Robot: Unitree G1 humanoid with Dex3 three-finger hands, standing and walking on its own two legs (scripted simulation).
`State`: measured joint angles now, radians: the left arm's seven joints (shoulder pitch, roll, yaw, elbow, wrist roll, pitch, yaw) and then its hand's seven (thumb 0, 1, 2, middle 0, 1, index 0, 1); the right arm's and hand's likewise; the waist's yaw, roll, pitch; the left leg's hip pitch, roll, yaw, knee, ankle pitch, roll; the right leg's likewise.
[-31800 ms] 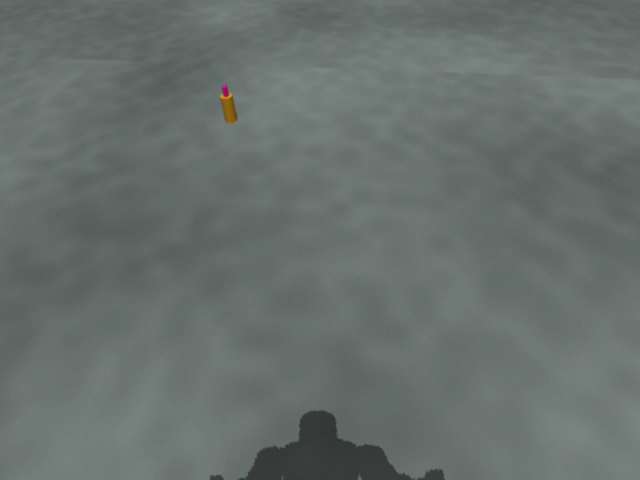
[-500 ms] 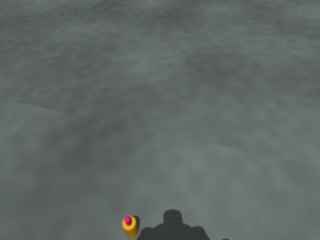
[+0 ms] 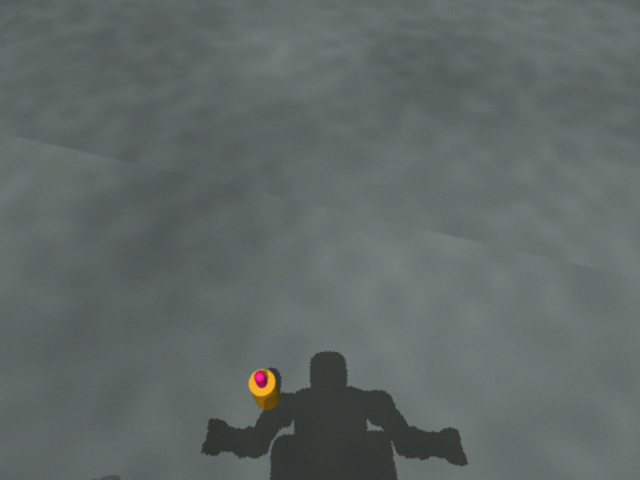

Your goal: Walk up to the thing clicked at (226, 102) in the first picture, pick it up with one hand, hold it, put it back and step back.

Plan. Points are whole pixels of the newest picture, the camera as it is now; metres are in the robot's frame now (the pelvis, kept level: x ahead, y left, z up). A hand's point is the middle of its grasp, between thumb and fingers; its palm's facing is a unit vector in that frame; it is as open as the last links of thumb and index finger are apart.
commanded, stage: step back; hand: left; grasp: from the side
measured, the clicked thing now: (263, 387) +0.42 +0.15 -0.65
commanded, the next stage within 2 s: none
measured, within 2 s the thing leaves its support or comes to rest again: neither
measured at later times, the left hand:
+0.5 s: hand out of the picture +0.04 +0.27 -0.14, palm faces -0.07 -0.92 -0.39, open 7.4 cm
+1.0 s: hand out of the picture -0.09 +0.31 -0.15, palm faces -0.01 -0.94 -0.34, open 7.4 cm
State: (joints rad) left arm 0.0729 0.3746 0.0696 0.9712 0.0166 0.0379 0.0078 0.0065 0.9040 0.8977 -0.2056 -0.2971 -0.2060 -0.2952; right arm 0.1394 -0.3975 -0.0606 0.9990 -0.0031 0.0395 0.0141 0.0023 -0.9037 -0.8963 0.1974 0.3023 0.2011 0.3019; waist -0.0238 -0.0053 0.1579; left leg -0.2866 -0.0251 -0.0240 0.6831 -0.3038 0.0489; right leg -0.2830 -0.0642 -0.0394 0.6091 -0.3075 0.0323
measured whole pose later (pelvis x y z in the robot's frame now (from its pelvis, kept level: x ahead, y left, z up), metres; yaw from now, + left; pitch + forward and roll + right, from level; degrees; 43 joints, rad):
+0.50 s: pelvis -0.08 +0.02 +0.00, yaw -3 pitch -3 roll -1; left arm 0.14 0.35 0.07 0.89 0.03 0.03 0.00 0.01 0.91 0.90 -0.20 -0.30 -0.20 -0.29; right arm 0.09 -0.36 -0.05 0.89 0.00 0.05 -0.01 0.00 -0.90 -0.90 0.20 0.30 0.20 0.30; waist -0.02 0.05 0.19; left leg -0.36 -0.05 -0.01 0.77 -0.38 0.04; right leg -0.25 0.06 0.04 0.64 -0.33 -0.03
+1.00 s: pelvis -0.20 +0.05 +0.01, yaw -2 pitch -2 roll -1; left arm 0.16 0.40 0.09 0.81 0.01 0.07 0.00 0.01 0.91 0.90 -0.20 -0.30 -0.20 -0.29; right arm 0.16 -0.34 -0.04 0.87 -0.03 0.01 -0.01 0.01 -0.90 -0.90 0.20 0.30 0.21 0.30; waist 0.01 -0.05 0.16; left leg -0.27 0.01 -0.03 0.54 -0.24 0.02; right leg -0.45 0.13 0.18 1.21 -0.48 0.00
